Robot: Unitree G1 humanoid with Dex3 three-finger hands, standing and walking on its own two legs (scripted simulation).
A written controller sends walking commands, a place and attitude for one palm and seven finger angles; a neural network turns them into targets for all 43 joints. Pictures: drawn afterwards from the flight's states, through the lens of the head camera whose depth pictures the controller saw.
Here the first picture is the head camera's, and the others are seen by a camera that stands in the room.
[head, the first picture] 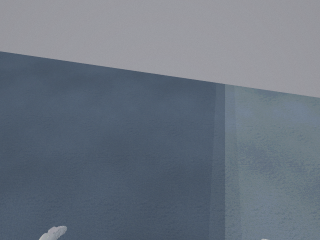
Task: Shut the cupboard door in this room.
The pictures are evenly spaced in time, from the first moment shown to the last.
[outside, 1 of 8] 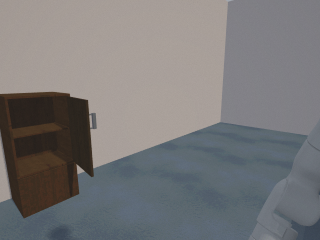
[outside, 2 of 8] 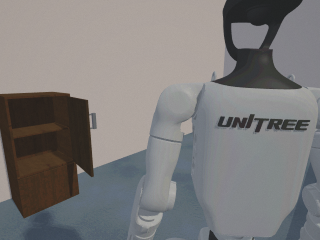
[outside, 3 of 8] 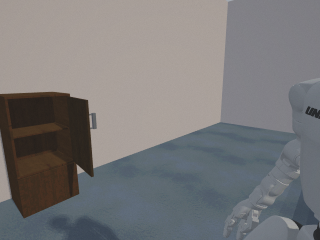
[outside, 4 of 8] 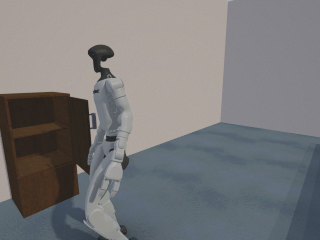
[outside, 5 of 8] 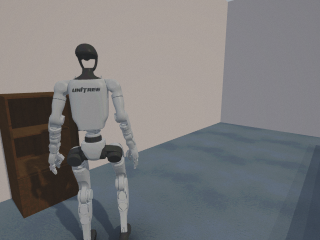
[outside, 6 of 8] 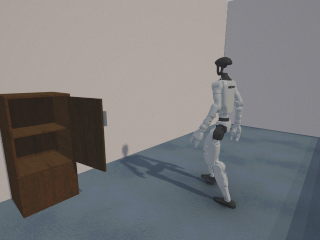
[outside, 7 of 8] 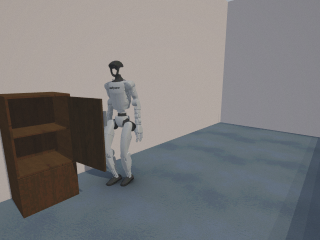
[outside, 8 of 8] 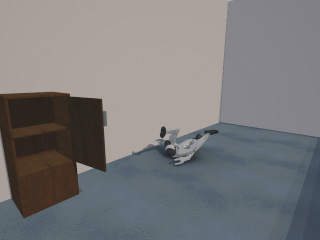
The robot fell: yes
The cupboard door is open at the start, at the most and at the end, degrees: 84 101 100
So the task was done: no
